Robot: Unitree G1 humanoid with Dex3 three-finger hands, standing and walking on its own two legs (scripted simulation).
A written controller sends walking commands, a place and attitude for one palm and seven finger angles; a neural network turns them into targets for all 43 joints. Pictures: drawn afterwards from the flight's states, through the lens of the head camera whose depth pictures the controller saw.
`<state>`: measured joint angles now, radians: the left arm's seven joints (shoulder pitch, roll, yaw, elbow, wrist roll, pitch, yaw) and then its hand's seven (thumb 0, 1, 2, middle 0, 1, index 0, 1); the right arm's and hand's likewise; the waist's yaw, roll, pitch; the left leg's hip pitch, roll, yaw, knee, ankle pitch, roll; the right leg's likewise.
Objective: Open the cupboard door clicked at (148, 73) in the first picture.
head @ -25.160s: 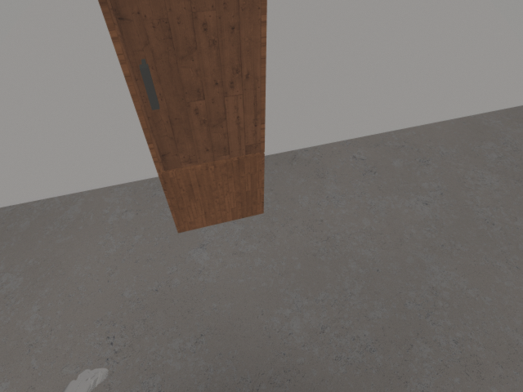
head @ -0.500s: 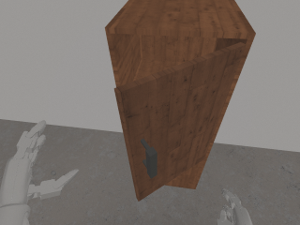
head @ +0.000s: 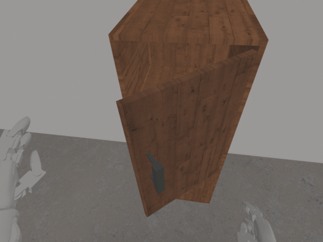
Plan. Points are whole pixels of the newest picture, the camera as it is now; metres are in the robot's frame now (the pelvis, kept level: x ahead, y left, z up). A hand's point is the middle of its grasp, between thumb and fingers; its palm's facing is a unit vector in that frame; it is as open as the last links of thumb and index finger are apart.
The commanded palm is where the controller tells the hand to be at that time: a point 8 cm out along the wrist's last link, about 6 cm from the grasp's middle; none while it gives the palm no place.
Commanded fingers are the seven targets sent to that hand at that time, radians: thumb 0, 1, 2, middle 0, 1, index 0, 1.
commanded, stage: draw the hand back to the body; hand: left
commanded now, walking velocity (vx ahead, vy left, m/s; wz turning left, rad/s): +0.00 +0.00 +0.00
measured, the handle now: (154, 172) +0.30 +0.07 +0.00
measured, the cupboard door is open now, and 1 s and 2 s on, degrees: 40 40 40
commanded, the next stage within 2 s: step back with the hand held close in 0.14 s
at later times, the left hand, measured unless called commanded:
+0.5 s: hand (39, 178) +0.18 +0.26 +0.15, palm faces +0.38 -0.79 -0.48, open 7.4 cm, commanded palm +0.11 +0.30 +0.17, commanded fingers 0.00 0.90 0.90 -0.20 -0.30 -0.20 -0.30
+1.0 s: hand (6, 220) +0.10 +0.27 +0.15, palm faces +0.43 -0.79 -0.44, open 7.4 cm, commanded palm +0.03 +0.31 +0.17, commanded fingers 0.00 0.90 0.90 -0.20 -0.30 -0.20 -0.30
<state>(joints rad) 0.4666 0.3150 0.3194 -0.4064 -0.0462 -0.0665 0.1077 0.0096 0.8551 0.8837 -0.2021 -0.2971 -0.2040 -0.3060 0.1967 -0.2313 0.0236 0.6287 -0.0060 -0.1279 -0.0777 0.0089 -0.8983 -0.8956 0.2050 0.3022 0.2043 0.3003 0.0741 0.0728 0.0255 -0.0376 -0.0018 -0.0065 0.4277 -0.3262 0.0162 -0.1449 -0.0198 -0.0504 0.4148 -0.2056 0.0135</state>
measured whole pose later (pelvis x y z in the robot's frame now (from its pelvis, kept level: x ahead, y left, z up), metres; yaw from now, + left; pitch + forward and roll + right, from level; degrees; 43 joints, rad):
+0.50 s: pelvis -0.03 +0.00 +0.00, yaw +0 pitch -1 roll -1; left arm 0.51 0.37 0.38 -0.44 -0.03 -0.14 0.11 0.01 0.89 0.90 -0.21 -0.30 -0.21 -0.31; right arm 0.16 -0.25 0.00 0.58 -0.01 -0.05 -0.08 0.01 -0.90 -0.90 0.21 0.30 0.21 0.30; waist 0.01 0.04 0.05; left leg -0.15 -0.01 0.00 0.46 -0.29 0.02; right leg -0.24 -0.02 -0.05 0.40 -0.14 0.02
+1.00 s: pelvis -0.11 +0.01 -0.02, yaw +0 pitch -1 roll -1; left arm 0.50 0.39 0.41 -0.54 0.00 -0.21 0.16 0.01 0.89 0.90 -0.21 -0.30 -0.21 -0.31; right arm 0.21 -0.22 0.01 0.57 0.00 -0.06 -0.08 0.01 -0.90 -0.90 0.21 0.30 0.21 0.30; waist 0.00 -0.02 0.06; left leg -0.39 -0.02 0.00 0.69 -0.31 0.04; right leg -0.43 -0.04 -0.04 0.54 -0.12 0.02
